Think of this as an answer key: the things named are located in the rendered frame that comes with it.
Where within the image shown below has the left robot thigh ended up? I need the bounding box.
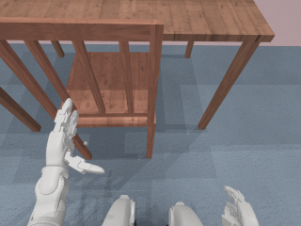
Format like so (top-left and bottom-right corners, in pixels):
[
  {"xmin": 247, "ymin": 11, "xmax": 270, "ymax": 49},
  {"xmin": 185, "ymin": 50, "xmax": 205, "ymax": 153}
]
[{"xmin": 102, "ymin": 198, "xmax": 135, "ymax": 226}]

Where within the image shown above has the left robot hand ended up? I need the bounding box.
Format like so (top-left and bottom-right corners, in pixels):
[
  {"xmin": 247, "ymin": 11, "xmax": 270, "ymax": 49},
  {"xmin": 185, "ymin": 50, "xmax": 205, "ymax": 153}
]
[{"xmin": 45, "ymin": 98, "xmax": 105, "ymax": 175}]

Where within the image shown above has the right robot hand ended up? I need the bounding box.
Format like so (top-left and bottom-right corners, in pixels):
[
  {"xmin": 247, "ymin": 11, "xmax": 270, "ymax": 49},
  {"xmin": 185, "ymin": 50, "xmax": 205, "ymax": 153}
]
[{"xmin": 221, "ymin": 186, "xmax": 260, "ymax": 226}]

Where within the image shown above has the robot thigh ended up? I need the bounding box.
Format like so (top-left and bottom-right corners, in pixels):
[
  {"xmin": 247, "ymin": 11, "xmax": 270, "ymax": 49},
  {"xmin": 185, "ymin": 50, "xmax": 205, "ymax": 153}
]
[
  {"xmin": 168, "ymin": 205, "xmax": 203, "ymax": 226},
  {"xmin": 102, "ymin": 198, "xmax": 135, "ymax": 226}
]

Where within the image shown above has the chair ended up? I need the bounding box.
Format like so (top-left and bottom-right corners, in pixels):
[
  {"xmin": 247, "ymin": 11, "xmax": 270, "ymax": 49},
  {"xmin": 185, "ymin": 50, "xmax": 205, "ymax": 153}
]
[{"xmin": 0, "ymin": 17, "xmax": 165, "ymax": 160}]

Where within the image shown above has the table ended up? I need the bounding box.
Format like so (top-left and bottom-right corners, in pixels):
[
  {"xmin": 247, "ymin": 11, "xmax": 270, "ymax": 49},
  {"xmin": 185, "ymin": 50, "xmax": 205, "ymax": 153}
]
[{"xmin": 0, "ymin": 0, "xmax": 275, "ymax": 132}]

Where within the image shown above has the right robot thigh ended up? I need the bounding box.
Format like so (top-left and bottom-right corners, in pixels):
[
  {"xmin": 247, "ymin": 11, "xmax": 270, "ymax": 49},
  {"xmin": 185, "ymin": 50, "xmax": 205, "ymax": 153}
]
[{"xmin": 168, "ymin": 205, "xmax": 203, "ymax": 226}]

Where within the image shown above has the robot left forearm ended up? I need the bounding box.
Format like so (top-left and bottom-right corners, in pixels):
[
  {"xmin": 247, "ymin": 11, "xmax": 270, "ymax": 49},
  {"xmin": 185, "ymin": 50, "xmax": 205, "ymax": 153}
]
[{"xmin": 27, "ymin": 165, "xmax": 70, "ymax": 226}]

